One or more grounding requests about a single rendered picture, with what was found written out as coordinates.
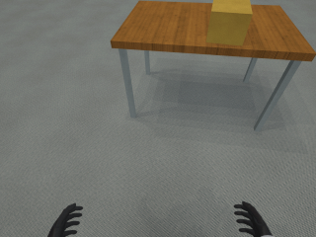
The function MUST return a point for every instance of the carton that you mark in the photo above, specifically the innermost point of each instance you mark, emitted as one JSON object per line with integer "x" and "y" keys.
{"x": 229, "y": 21}

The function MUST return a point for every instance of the table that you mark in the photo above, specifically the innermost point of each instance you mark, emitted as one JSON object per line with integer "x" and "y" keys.
{"x": 182, "y": 27}

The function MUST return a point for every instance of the robot left hand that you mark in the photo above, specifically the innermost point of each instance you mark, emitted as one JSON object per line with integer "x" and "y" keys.
{"x": 59, "y": 226}

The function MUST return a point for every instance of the robot right hand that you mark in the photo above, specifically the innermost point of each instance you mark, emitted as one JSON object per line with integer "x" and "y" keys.
{"x": 257, "y": 223}

